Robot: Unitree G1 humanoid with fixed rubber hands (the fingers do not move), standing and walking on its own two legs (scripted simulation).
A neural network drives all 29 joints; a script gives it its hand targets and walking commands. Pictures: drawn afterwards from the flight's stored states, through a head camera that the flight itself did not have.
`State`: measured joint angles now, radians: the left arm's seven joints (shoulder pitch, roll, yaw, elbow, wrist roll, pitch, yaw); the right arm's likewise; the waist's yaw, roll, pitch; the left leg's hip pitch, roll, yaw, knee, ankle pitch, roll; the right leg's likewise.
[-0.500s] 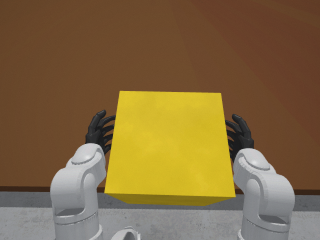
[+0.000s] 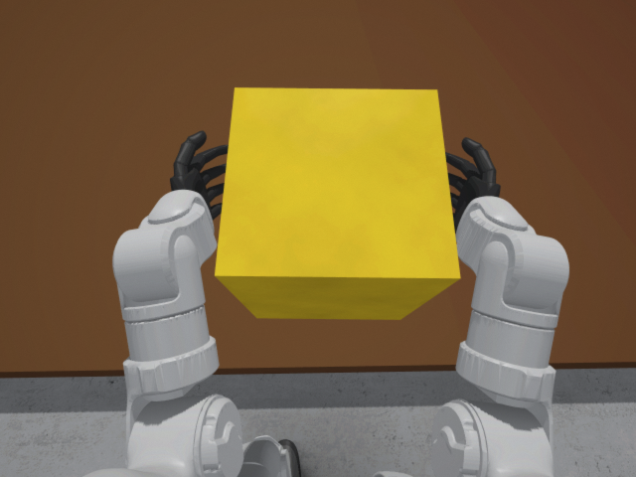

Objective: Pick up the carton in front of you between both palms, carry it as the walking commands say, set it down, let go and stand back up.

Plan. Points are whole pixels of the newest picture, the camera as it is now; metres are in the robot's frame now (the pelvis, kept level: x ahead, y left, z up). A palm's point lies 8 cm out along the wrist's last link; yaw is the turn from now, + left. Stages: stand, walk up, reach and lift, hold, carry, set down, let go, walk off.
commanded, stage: carry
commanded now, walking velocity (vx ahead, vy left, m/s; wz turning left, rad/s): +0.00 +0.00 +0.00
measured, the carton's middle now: (331, 223) +0.39 +0.00 +0.05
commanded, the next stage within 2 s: none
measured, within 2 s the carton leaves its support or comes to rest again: neither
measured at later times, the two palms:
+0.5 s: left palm (228, 194) +0.38 +0.11 +0.12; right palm (506, 201) +0.38 -0.19 +0.12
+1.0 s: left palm (244, 190) +0.39 +0.10 +0.11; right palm (515, 207) +0.38 -0.20 +0.11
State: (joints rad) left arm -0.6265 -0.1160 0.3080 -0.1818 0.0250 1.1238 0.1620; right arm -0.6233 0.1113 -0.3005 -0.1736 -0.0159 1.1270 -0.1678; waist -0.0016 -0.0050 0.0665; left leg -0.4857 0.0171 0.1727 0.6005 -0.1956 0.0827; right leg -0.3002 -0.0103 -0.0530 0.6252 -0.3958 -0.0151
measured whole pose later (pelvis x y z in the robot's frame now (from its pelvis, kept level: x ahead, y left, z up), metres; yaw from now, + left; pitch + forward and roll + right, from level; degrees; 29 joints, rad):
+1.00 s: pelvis +0.06 -0.03 +0.00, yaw -2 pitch +3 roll +0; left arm -0.41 -0.14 0.25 -0.12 0.05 1.07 0.14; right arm -0.41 0.12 -0.23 -0.11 -0.03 1.08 -0.15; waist -0.02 -0.01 -0.04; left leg -0.34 0.02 0.15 0.54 -0.24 0.05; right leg -0.17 0.00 -0.08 0.52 -0.38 -0.03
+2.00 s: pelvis +0.03 -0.04 +0.00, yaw -2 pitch +1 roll +0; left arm -0.45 -0.12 0.26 -0.01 0.06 1.09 0.15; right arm -0.46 0.12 -0.25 0.00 -0.06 1.10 -0.15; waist 0.00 0.00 -0.08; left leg -0.37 0.04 0.14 0.52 -0.18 0.03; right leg -0.22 0.01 -0.11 0.54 -0.35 -0.05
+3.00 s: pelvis +0.01 -0.05 +0.00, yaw -2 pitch +1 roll +0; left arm -0.46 -0.12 0.26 -0.01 0.06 1.09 0.15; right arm -0.47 0.12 -0.26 0.00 -0.06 1.10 -0.15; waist 0.00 0.00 -0.07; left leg -0.38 0.05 0.14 0.51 -0.15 0.02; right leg -0.24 0.02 -0.12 0.55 -0.34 -0.06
